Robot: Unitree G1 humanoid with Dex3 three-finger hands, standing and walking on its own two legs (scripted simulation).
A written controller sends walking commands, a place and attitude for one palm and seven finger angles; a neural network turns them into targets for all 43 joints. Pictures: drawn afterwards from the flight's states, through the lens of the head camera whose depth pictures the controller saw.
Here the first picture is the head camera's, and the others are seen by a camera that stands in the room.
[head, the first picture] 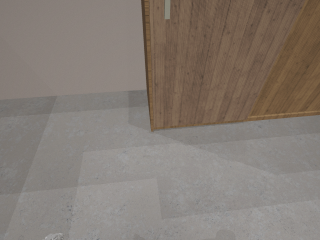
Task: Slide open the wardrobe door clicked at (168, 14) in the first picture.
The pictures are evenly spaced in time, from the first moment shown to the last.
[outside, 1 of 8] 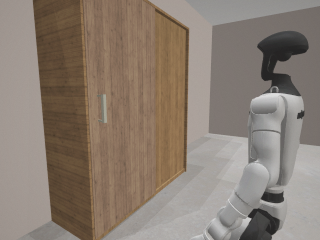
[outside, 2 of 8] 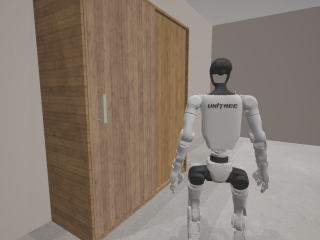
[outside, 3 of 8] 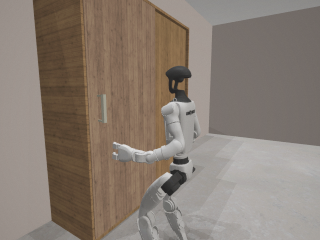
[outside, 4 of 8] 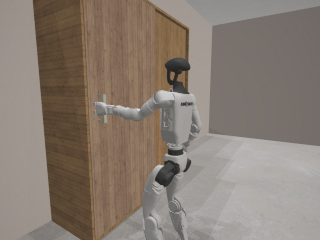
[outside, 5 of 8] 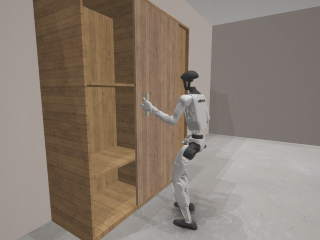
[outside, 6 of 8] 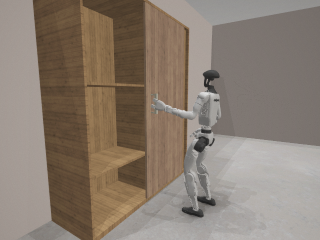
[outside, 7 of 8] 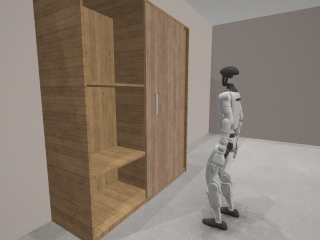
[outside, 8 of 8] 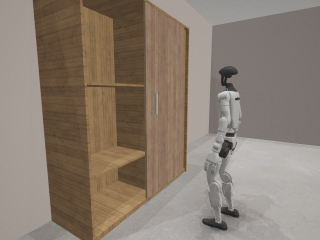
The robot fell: no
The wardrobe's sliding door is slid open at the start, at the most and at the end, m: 0.00 0.64 0.64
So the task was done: yes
